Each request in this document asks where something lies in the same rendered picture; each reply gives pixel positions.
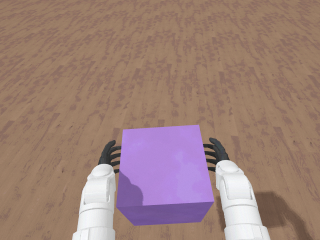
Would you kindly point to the right robot hand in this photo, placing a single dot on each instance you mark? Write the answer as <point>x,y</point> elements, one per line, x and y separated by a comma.
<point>220,153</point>

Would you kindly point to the left robot forearm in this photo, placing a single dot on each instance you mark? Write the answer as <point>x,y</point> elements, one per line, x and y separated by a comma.
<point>97,203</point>

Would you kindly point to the right robot forearm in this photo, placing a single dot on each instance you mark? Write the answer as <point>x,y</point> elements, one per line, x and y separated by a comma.
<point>242,218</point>

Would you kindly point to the carton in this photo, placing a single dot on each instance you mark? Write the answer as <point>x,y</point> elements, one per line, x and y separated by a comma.
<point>163,176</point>

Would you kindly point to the left robot hand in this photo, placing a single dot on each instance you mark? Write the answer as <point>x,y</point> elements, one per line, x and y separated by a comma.
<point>106,156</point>

